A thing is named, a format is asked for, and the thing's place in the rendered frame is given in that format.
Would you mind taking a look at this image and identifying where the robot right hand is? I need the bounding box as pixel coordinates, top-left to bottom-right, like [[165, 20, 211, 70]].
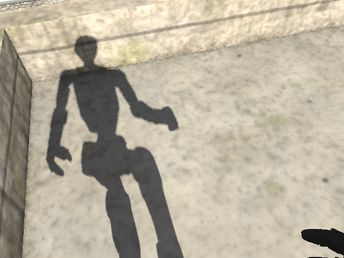
[[301, 228, 344, 258]]

